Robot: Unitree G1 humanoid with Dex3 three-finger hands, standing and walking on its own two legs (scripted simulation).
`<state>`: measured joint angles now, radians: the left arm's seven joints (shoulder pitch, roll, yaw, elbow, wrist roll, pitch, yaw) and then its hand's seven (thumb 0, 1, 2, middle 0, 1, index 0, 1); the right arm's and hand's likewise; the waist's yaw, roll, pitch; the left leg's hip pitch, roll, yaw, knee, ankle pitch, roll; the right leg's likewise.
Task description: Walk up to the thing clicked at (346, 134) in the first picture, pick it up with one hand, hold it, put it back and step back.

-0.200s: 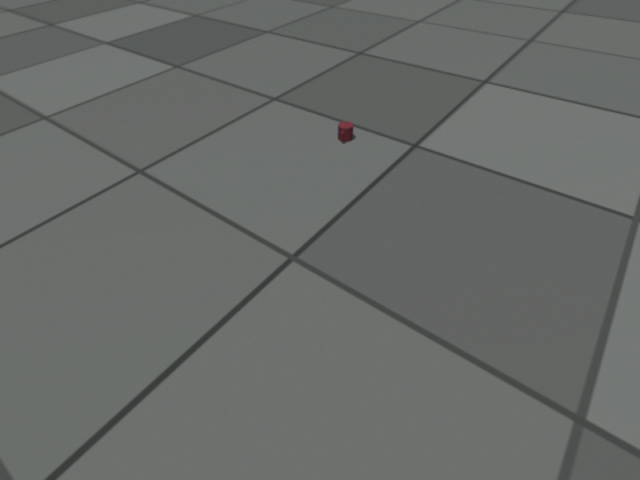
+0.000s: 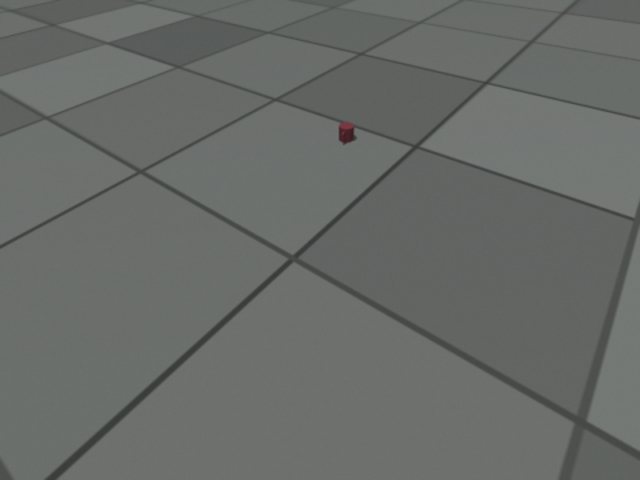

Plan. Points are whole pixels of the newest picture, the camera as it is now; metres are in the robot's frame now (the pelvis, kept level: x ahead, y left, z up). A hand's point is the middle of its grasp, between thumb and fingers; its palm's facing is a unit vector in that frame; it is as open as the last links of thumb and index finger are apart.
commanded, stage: stand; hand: left
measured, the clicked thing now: (345, 133) +2.26 -0.12 -0.74
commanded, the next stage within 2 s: walk up in 0.92 s
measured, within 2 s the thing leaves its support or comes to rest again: neither
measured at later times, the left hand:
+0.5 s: hand out of the picture +0.07 +0.25 -0.16, palm faces -0.03 -0.94 -0.34, open 7.4 cm
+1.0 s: hand out of the picture +0.09 +0.26 -0.15, palm faces -0.03 -0.94 -0.33, open 7.4 cm
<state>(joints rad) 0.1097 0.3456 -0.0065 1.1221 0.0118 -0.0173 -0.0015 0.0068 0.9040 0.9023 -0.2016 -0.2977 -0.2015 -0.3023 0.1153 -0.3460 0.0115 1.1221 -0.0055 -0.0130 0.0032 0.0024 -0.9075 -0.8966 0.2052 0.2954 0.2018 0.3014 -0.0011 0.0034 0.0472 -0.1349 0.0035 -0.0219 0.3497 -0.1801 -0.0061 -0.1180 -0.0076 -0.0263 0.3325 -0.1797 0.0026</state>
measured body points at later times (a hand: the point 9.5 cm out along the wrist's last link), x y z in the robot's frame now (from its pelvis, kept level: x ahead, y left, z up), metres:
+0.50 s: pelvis +0.01 +0.00 +0.00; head +0.02 +0.00 +0.45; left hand +0.08 +0.30 -0.13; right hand +0.08 -0.30 -0.13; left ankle +0.01 +0.12 -0.75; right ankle +0.00 -0.12 -0.75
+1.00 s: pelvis +0.02 +0.00 +0.00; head +0.02 +0.00 +0.45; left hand +0.09 +0.31 -0.13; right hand +0.09 -0.31 -0.13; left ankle +0.00 +0.12 -0.74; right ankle +0.00 -0.12 -0.74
